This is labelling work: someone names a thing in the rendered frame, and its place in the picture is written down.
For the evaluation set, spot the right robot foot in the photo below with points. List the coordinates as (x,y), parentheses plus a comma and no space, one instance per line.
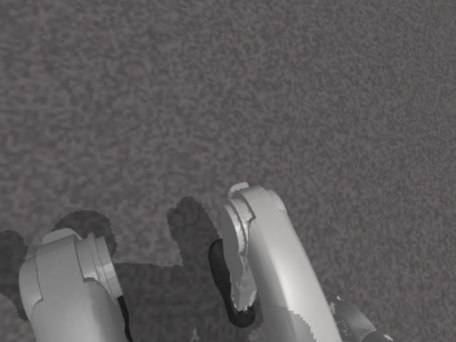
(221,277)

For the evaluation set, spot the right robot hand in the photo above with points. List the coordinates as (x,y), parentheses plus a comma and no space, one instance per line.
(351,322)

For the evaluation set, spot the left robot foot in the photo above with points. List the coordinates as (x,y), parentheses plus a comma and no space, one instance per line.
(126,317)

